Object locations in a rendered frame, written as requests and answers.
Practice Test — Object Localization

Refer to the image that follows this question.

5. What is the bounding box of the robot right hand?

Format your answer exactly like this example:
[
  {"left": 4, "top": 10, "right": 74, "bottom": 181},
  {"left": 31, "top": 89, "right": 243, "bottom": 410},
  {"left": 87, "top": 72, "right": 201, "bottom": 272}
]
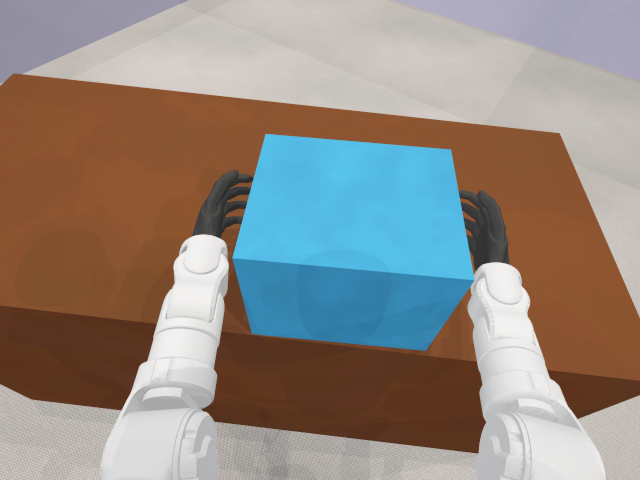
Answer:
[{"left": 459, "top": 190, "right": 510, "bottom": 271}]

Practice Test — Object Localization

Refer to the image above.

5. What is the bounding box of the carton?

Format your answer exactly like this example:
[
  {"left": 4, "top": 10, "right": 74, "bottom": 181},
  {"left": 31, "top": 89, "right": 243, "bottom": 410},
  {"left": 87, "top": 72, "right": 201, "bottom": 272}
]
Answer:
[{"left": 232, "top": 134, "right": 475, "bottom": 351}]

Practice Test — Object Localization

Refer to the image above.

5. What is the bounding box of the robot left upper arm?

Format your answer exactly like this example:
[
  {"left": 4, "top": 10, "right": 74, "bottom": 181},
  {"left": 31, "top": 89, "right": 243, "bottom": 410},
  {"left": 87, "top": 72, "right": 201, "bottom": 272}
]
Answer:
[{"left": 102, "top": 408, "right": 219, "bottom": 480}]

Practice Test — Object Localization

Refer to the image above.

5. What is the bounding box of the robot left hand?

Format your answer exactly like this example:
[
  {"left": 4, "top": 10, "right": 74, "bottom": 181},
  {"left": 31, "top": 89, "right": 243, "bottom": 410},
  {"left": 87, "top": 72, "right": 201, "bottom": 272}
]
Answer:
[{"left": 192, "top": 169, "right": 254, "bottom": 239}]

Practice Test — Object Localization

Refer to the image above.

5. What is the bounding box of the right robot forearm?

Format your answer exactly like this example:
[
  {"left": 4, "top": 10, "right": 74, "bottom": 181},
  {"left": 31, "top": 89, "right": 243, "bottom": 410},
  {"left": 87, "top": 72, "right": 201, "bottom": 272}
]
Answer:
[{"left": 468, "top": 262, "right": 606, "bottom": 480}]

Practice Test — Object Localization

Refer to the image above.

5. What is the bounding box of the robot right upper arm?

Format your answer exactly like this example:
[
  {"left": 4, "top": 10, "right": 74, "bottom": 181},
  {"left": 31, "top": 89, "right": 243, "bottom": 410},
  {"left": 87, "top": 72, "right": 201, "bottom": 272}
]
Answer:
[{"left": 475, "top": 411, "right": 604, "bottom": 480}]

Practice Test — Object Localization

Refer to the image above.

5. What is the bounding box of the left robot forearm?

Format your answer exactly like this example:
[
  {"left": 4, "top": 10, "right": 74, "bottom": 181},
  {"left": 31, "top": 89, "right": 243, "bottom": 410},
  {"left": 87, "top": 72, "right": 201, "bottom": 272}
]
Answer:
[{"left": 100, "top": 235, "right": 229, "bottom": 480}]

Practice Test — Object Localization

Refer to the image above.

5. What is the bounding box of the pedestal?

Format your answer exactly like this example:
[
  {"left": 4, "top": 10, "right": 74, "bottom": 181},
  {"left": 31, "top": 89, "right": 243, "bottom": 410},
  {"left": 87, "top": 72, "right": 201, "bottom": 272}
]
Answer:
[{"left": 0, "top": 73, "right": 640, "bottom": 453}]

